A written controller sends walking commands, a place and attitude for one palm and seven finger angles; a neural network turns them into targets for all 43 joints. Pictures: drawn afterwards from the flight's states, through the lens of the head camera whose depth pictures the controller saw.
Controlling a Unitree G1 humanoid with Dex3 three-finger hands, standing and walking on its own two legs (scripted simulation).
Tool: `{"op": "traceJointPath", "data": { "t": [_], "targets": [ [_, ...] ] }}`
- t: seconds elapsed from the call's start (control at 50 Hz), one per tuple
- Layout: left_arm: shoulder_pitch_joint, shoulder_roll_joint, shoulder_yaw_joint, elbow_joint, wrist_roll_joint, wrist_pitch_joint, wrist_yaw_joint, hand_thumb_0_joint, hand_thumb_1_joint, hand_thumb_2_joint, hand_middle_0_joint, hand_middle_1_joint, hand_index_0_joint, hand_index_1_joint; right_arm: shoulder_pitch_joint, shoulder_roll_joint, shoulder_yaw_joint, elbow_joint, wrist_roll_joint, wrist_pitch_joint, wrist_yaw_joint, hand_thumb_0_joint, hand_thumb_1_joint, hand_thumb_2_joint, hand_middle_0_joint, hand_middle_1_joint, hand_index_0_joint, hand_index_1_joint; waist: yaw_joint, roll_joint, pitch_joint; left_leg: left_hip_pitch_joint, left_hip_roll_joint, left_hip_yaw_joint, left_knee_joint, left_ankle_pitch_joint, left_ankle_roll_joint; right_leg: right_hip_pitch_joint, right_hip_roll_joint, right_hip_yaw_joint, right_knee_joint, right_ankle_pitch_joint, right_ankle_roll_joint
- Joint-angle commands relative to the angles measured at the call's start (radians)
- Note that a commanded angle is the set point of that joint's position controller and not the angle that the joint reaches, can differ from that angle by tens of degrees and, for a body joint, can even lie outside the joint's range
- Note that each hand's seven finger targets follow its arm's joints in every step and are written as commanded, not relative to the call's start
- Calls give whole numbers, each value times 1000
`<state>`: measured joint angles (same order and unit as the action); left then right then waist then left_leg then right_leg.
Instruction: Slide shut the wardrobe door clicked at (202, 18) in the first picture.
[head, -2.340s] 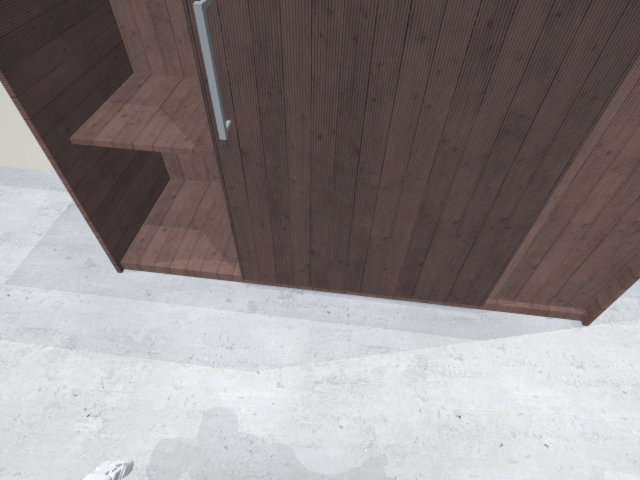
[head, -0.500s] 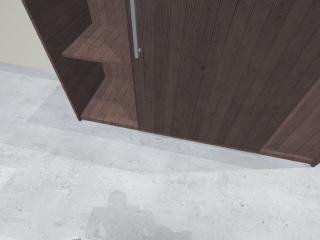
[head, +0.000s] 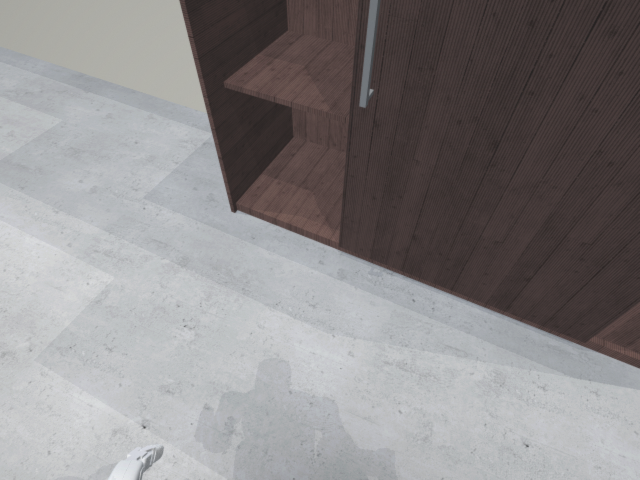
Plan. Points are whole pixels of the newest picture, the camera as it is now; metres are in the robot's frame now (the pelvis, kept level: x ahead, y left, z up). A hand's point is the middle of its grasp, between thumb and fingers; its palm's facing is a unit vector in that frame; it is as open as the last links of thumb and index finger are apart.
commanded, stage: walk to a spot facing it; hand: right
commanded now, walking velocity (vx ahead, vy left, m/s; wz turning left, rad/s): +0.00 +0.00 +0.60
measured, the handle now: (373, 41) +0.94 -0.11 +0.08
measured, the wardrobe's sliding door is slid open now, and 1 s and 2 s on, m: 0.49 0.49 0.49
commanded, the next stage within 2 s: turn to face it in 1.80 s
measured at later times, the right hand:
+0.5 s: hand out of the picture +0.13 -0.18 -0.16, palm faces -0.33 +0.92 -0.22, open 7.4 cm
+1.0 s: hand (434, 452) +0.19 -0.17 -0.20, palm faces -0.51 +0.84 -0.16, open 7.4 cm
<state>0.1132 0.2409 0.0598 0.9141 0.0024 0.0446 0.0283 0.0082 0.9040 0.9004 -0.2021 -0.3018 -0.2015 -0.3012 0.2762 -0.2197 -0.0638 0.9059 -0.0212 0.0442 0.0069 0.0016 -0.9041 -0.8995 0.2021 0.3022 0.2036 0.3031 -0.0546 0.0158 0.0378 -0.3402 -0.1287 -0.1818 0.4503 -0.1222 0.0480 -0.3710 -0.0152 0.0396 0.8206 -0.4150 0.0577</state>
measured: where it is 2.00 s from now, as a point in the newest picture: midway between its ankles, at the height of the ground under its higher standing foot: (216, 417)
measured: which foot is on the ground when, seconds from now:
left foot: down 0.00-0.08, up 0.10-0.52, down 0.54-0.94, up 0.96-1.00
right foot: up 0.00-0.06, down 0.08-0.52, up 0.54-0.92, down 0.94-1.00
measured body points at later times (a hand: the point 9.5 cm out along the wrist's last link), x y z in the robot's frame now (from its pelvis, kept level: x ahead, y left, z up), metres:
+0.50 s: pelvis -0.04 -0.02 +0.00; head +0.00 -0.01 +0.44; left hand -0.10 +0.23 -0.15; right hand +0.15 -0.23 -0.14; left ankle -0.08 +0.10 -0.72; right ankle -0.02 -0.14 -0.74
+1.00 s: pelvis +0.08 +0.00 -0.01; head +0.11 -0.03 +0.43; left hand +0.03 +0.27 -0.12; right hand +0.22 -0.22 -0.18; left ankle -0.07 +0.08 -0.69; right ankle +0.17 -0.06 -0.74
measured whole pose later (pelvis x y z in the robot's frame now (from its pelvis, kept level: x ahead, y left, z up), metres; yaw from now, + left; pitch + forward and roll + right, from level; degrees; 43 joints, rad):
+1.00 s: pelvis +0.08 +0.00 -0.01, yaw +37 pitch -1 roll +2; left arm 0.20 0.20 0.03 0.86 0.03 -0.06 0.00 0.01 0.90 0.90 -0.20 -0.30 -0.20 -0.30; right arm 0.36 -0.24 -0.09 0.99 -0.02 0.03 0.03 0.00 -0.91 -0.90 0.20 0.30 0.20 0.30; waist -0.03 0.05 0.01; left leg -0.30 -0.04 -0.09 0.94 -0.48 0.01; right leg -0.36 -0.08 -0.14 0.66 -0.30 -0.02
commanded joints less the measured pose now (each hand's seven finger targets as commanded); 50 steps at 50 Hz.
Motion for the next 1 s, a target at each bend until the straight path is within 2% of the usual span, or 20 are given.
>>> {"op": "traceJointPath", "data": {
  "t": [0.0,0.04,0.06,0.08,0.14,0.18,0.24,0.34,0.46,0.48,0.5,0.52,0.56,0.64,0.82,0.88,0.9,0.92,0.94,0.98],
  "targets": [
    [86,84,19,-75,-7,-39,11,0,900,900,-200,-300,-200,-300,-24,-218,-54,-84,-7,-10,-16,0,-900,-900,200,300,200,300,44,141,-132,92,243,-354,-131,60,84,108,36,-10,-250,32,-36],
    [196,112,24,-55,-9,-53,20,0,900,900,-200,-300,-200,-300,-76,-190,-49,-106,0,-5,-13,0,-900,-900,200,300,200,300,103,70,-139,-129,145,-262,-40,-120,-2,379,-25,37,-467,125,-70],
    [185,200,38,-68,7,-57,23,0,900,900,-200,-300,-200,-300,-65,-128,-39,-128,9,-2,0,0,-900,-900,200,300,200,300,99,-202,-101,-345,14,-102,161,-303,-49,463,-252,285,-600,-9,-137],
    [129,247,42,-104,10,-51,23,0,900,900,-200,-300,-200,-300,-77,-135,-49,-143,-1,-3,6,0,-900,-900,200,300,200,300,80,-291,-31,-343,16,79,463,-407,-98,266,-458,408,-651,26,-212],
    [-23,132,0,-134,16,-60,21,0,900,900,-200,-300,-200,-300,-12,-158,-65,-78,-14,10,26,0,-900,-900,200,300,200,300,-7,-137,23,-222,89,95,784,-248,-118,32,-286,155,-593,196,-178],
    [19,131,3,-125,18,-66,20,0,900,900,-200,-300,-200,-300,-9,-129,-52,-75,-11,14,32,0,-900,-900,200,300,200,300,9,-157,1,-272,103,126,789,-218,-130,159,-230,58,-547,310,-177],
    [152,136,12,-84,17,-67,19,0,900,900,-200,-300,-200,-300,-101,-112,-37,-98,-3,10,34,0,-900,-900,200,300,200,300,74,-153,-12,-304,130,162,670,-245,-139,299,-256,41,-507,479,-198],
    [216,162,30,-46,21,-62,11,0,900,900,-200,-300,-200,-300,-181,-93,-25,-116,1,12,36,0,-900,-900,200,300,200,300,108,-193,-30,-210,167,214,460,-303,-133,338,-311,-24,-474,600,-212],
    [190,189,45,-28,23,-54,-5,0,900,900,-200,-300,-200,-300,-107,-92,-27,-96,2,-8,33,0,-900,-900,200,300,200,300,63,-195,-97,95,134,274,115,-201,-75,220,-327,-133,-326,493,-136],
    [189,176,40,-28,19,-51,-9,0,900,900,-200,-300,-200,-300,-34,-121,-34,-72,0,-18,30,0,-900,-900,200,300,200,300,26,-118,-140,256,144,267,-26,-115,-58,136,-295,-189,-194,341,-84],
    [211,103,22,-50,10,-45,-19,0,900,900,-200,-300,-200,-300,36,-235,-53,-48,-9,-35,18,0,-900,-900,200,300,200,300,-5,176,-182,481,371,-12,-139,-147,20,-122,-203,-270,44,-18,-14],
    [122,80,8,-108,22,-38,-21,0,900,900,-200,-300,-200,-300,86,-310,-66,-42,5,-31,4,0,-900,-900,200,300,200,300,-48,335,-136,448,536,-311,-194,-98,115,-338,-105,-188,245,-267,18],
    [20,112,18,-125,19,-32,-26,0,900,900,-200,-300,-200,-300,49,-279,-70,-52,6,-31,-11,0,-900,-900,200,300,200,300,-47,252,-38,307,477,-339,-282,-545,152,-402,-134,-66,343,-120,2],
    [97,92,25,-68,30,-47,-43,0,900,900,-200,-300,-200,-300,-33,-195,-41,-56,0,-64,-6,0,-900,-900,200,300,200,300,40,116,-3,193,350,-97,-219,-236,109,-249,-127,-100,214,71,23],
    [47,72,21,-129,15,-80,-49,0,900,900,-200,-300,-200,-300,13,-215,-48,-36,-6,-79,0,0,-900,-900,200,300,200,300,36,151,32,97,325,-153,-197,-233,121,-74,-62,-114,-88,100,12],
    [229,99,30,-74,12,-98,-29,0,900,900,-200,-300,-200,-300,-37,-182,-49,-47,-3,-72,1,0,-900,-900,200,300,200,300,127,75,-10,-66,233,-104,-12,-223,63,285,-37,-124,-317,151,2],
    [368,185,46,-36,21,-107,-12,0,900,900,-200,-300,-200,-300,-32,-116,-40,-58,3,-68,8,0,-900,-900,200,300,200,300,184,-149,-89,-171,128,-11,266,-248,23,468,-183,45,-432,-20,-30],
    [457,284,60,-20,34,-107,-9,0,900,900,-200,-300,-200,-300,9,-50,-27,-80,10,-66,20,0,-900,-900,200,300,200,300,186,-434,-124,-355,26,160,604,-484,-39,534,-467,397,-595,-231,-107],
    [396,261,45,-30,29,-99,-4,0,900,900,-200,-300,-200,-300,1,-86,-32,-80,3,-61,16,0,-900,-900,200,300,200,300,161,-395,-96,-379,103,100,757,-437,-32,405,-535,522,-682,-420,-146],
    [267,149,19,-48,26,-110,-5,0,900,900,-200,-300,-200,-300,-59,-93,-47,-57,-10,-62,39,0,-900,-900,200,300,200,300,108,-154,77,-382,177,133,843,-250,-33,203,-431,315,-704,-330,-115]
  ]
}}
